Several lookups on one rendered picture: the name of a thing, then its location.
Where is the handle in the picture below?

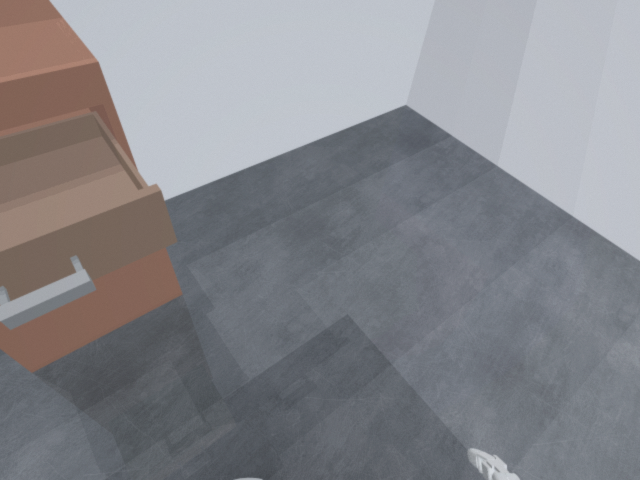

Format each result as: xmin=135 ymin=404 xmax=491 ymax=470
xmin=0 ymin=255 xmax=96 ymax=330

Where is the robot right hand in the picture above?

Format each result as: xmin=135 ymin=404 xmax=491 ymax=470
xmin=467 ymin=448 xmax=520 ymax=480

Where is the drawer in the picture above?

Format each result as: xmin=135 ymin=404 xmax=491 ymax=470
xmin=0 ymin=111 xmax=178 ymax=306

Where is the cabinet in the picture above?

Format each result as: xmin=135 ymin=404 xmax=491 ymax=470
xmin=0 ymin=0 xmax=183 ymax=373

